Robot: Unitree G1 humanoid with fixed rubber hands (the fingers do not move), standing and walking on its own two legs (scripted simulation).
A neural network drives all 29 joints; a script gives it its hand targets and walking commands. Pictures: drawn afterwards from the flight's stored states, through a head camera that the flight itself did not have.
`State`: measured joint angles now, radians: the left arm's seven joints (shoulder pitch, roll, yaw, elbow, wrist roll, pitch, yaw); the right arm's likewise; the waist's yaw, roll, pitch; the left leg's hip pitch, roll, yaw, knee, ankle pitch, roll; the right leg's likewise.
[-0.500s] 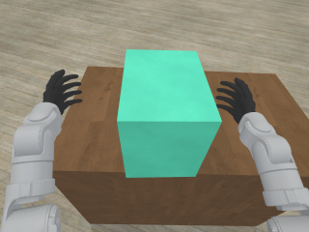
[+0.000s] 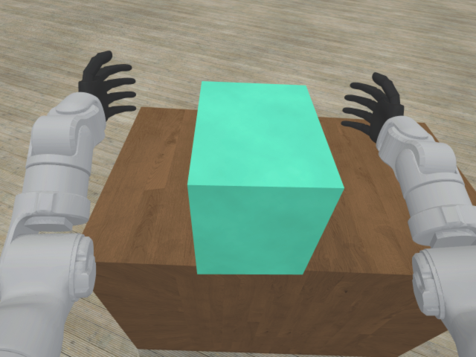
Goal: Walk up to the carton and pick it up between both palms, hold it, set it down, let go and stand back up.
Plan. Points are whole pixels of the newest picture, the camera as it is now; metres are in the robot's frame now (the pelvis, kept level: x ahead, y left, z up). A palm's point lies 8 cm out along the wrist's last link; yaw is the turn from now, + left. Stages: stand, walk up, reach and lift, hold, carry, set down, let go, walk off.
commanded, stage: reach and lift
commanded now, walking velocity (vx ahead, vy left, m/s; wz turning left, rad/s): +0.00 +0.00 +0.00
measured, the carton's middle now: (252, 178) +0.45 -0.01 +0.05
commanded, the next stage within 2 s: none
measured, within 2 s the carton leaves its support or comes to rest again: neither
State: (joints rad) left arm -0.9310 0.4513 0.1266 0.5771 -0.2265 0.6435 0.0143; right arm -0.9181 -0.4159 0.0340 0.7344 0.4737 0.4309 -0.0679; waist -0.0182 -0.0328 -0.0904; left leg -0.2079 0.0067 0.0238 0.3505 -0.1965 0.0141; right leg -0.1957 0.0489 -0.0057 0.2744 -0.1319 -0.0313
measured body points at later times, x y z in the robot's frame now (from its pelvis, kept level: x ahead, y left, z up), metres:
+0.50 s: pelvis -0.01 +0.00 +0.00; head +0.01 +0.01 +0.45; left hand +0.43 +0.23 +0.13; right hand +0.43 -0.17 +0.12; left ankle -0.01 +0.11 -0.75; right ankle +0.00 -0.10 -0.75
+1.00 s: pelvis -0.01 -0.01 -0.01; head +0.01 +0.00 +0.44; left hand +0.43 +0.21 +0.10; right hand +0.44 -0.17 +0.10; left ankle -0.01 +0.11 -0.75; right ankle +0.00 -0.10 -0.75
